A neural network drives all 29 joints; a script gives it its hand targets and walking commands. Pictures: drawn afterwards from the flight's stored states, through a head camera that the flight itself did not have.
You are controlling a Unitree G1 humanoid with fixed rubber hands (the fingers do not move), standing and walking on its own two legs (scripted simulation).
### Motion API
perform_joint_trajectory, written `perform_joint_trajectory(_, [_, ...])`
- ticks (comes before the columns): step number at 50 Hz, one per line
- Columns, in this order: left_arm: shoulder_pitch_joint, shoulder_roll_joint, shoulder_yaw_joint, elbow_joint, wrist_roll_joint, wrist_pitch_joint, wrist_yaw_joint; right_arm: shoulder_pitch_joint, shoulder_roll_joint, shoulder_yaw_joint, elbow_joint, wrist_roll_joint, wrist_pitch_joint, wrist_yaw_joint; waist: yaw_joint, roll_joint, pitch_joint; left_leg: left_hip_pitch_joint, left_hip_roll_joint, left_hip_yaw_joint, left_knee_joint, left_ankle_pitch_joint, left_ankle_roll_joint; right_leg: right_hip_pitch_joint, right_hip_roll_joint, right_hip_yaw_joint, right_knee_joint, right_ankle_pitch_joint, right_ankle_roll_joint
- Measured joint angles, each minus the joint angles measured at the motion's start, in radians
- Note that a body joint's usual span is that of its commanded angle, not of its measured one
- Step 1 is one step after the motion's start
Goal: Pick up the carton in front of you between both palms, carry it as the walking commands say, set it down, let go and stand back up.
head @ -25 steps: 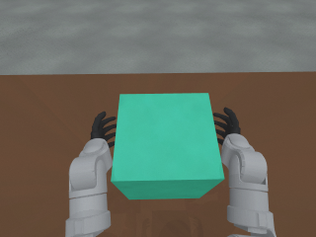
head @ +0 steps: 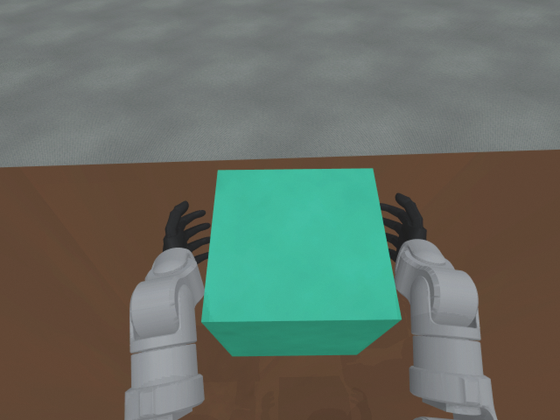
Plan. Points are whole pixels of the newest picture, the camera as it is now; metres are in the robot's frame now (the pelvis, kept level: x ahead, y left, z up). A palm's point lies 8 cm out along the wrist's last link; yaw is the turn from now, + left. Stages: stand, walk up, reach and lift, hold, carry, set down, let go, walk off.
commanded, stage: carry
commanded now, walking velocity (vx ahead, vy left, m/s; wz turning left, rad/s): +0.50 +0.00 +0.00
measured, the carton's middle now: (295, 272) +0.33 +0.00 +0.03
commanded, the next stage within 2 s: none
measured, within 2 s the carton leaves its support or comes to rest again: neither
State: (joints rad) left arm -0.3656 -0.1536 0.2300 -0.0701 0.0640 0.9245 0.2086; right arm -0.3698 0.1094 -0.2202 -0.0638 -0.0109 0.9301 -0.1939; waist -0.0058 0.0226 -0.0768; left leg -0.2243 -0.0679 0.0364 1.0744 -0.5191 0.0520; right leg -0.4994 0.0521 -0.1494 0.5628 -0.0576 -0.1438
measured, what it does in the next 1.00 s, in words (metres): goes down: left foot 0.03 m lower, then right foot 0.03 m lower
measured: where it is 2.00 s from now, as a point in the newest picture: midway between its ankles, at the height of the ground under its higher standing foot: (289, 253)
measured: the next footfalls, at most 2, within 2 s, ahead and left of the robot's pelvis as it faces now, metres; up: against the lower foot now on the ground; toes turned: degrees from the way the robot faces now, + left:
left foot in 0.46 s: +0.46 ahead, +0.08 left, -0.03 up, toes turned +2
right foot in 0.98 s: +0.79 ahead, -0.05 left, -0.06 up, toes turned -4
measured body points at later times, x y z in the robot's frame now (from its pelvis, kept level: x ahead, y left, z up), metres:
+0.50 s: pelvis +0.33 +0.02 -0.03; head +0.33 +0.03 +0.42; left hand +0.66 +0.18 +0.07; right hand +0.66 -0.14 +0.08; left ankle +0.43 +0.08 -0.75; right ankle +0.11 -0.06 -0.68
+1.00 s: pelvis +0.64 +0.01 -0.06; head +0.64 +0.00 +0.39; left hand +0.97 +0.16 +0.04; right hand +0.97 -0.16 +0.04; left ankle +0.44 +0.08 -0.73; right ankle +0.75 -0.05 -0.79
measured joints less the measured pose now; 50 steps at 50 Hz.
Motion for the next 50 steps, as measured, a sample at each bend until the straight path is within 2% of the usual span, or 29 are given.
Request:
perform_joint_trajectory(2, [0.003, 0.002, 0.001, 0.032, -0.003, 0.007, -0.007, 0.010, 0.009, -0.011, 0.022, -0.007, 0.006, -0.005, 0.031, -0.010, 0.008, -0.131, 0.005, -0.020, 0.201, 0.019, 0.004, 0.020, 0.004, 0.003, 0.034, -0.052, 0.003])
perform_joint_trajectory(4, [0.024, 0.003, 0.010, 0.038, -0.022, 0.011, -0.023, 0.019, 0.040, -0.032, 0.028, -0.022, 0.010, -0.005, 0.046, -0.020, 0.018, -0.239, 0.033, -0.027, 0.215, 0.062, 0.003, 0.060, 0.006, 0.006, 0.020, -0.078, 0.005])
perform_joint_trajectory(9, [0.039, 0.005, 0.010, 0.030, -0.051, -0.016, -0.048, 0.029, 0.065, -0.047, 0.012, -0.044, -0.017, -0.002, 0.064, -0.028, 0.041, -0.417, 0.108, -0.032, -0.010, 0.164, -0.015, 0.160, 0.004, 0.016, -0.038, -0.134, 0.005])
perform_joint_trajectory(13, [0.036, 0.003, -0.008, 0.008, -0.056, -0.036, -0.047, 0.039, 0.056, -0.044, -0.022, -0.038, -0.041, -0.006, 0.071, -0.027, 0.045, -0.476, 0.130, -0.027, -0.191, 0.328, -0.021, 0.248, 0.003, 0.036, -0.079, -0.184, 0.021])
perform_joint_trajectory(17, [0.028, 0.000, -0.027, -0.022, -0.059, -0.039, -0.036, 0.049, 0.039, -0.034, -0.071, -0.025, -0.039, -0.011, 0.073, -0.015, 0.035, -0.454, 0.115, 0.004, -0.381, 0.494, -0.012, 0.347, 0.005, 0.054, -0.100, -0.258, 0.041])
perform_joint_trajectory(20, [0.019, -0.001, -0.038, -0.033, -0.053, -0.027, -0.024, 0.050, 0.027, -0.028, -0.090, -0.022, -0.025, -0.015, 0.079, -0.006, 0.013, -0.385, 0.081, 0.044, -0.542, 0.599, 0.012, 0.422, 0.011, 0.065, -0.082, -0.343, 0.058])
perform_joint_trajectory(22, [0.016, 0.006, -0.035, -0.038, -0.047, -0.011, -0.018, 0.036, 0.026, -0.023, -0.078, -0.028, -0.015, -0.016, 0.073, -0.004, -0.001, -0.305, 0.056, 0.074, -0.635, 0.644, 0.030, 0.451, 0.012, 0.072, 0.003, -0.416, 0.070])
perform_joint_trajectory(23, [0.015, 0.013, -0.032, -0.038, -0.045, -0.002, -0.015, 0.023, 0.027, -0.019, -0.066, -0.033, -0.008, -0.016, 0.067, 0.004, -0.009, -0.259, 0.054, 0.082, -0.653, 0.655, 0.040, 0.440, 0.017, 0.075, 0.104, -0.448, 0.077])
perform_joint_trajectory(25, [-0.007, 0.044, -0.028, -0.014, -0.053, 0.010, -0.009, -0.004, 0.038, -0.019, -0.025, -0.051, -0.015, -0.021, 0.036, -0.039, -0.007, -0.278, 0.023, 0.097, -0.526, 0.495, 0.076, 0.339, -0.008, 0.108, 0.392, -0.477, 0.094])
perform_joint_trajectory(27, [-0.004, 0.053, -0.020, 0.006, -0.059, 0.021, -0.003, -0.017, 0.039, -0.016, 0.011, -0.050, -0.004, -0.021, 0.003, -0.034, 0.003, -0.278, 0.017, 0.097, -0.459, 0.414, 0.085, 0.201, 0.001, 0.140, 0.646, -0.469, 0.090])
perform_joint_trajectory(28, [-0.001, 0.045, -0.011, 0.014, -0.059, 0.027, -0.002, -0.010, 0.040, -0.019, 0.017, -0.043, 0.003, -0.016, -0.010, -0.027, 0.008, -0.264, 0.016, 0.093, -0.458, 0.404, 0.079, 0.139, -0.003, 0.142, 0.708, -0.445, 0.087])
perform_joint_trajectory(30, [0.004, 0.016, 0.012, 0.023, -0.051, 0.033, -0.003, 0.009, 0.041, -0.029, 0.020, -0.024, 0.010, 0.001, -0.026, -0.019, 0.019, -0.227, 0.013, 0.089, -0.477, 0.380, 0.083, 0.029, -0.027, 0.142, 0.722, -0.395, 0.087])
perform_joint_trajectory(35, [0.019, -0.020, 0.030, 0.000, -0.029, 0.009, -0.010, 0.024, 0.041, -0.038, 0.012, 0.005, -0.016, 0.031, -0.043, -0.015, 0.046, -0.126, 0.009, 0.078, -0.542, 0.331, 0.086, -0.156, -0.092, 0.143, 0.545, -0.285, 0.106])
perform_joint_trajectory(40, [0.039, -0.007, 0.017, -0.049, -0.034, -0.014, -0.006, 0.019, 0.042, -0.016, -0.011, 0.012, -0.040, 0.030, -0.053, -0.018, 0.048, -0.017, 0.006, 0.056, -0.593, 0.268, 0.070, -0.223, -0.111, 0.134, 0.332, -0.105, 0.106])
perform_joint_trajectory(47, [0.045, 0.015, 0.009, -0.078, -0.031, -0.001, 0.000, 0.012, 0.043, 0.010, -0.029, -0.003, -0.026, 0.011, -0.062, -0.036, 0.004, 0.150, -0.013, 0.030, -0.572, 0.098, 0.041, -0.088, -0.054, 0.052, -0.065, 0.154, 0.070])
perform_joint_trajectory(49, [0.031, 0.013, 0.004, -0.050, -0.021, 0.006, 0.000, 0.014, 0.034, 0.005, -0.025, -0.008, -0.011, 0.004, -0.050, -0.041, -0.013, 0.156, -0.018, 0.029, -0.430, 0.026, 0.028, 0.007, -0.039, 0.024, -0.137, 0.186, 0.056])
perform_joint_trajectory(50, [0.022, 0.006, 0.005, -0.030, -0.013, 0.002, -0.001, 0.006, 0.020, 0.005, -0.012, -0.007, -0.006, 0.001, -0.031, -0.022, -0.019, 0.121, -0.001, 0.034, -0.303, 0.016, 0.019, 0.012, -0.023, 0.018, -0.096, 0.109, 0.037])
